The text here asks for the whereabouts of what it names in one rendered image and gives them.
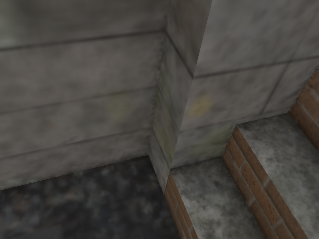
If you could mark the stairs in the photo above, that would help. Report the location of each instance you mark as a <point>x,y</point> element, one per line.
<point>265,185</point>

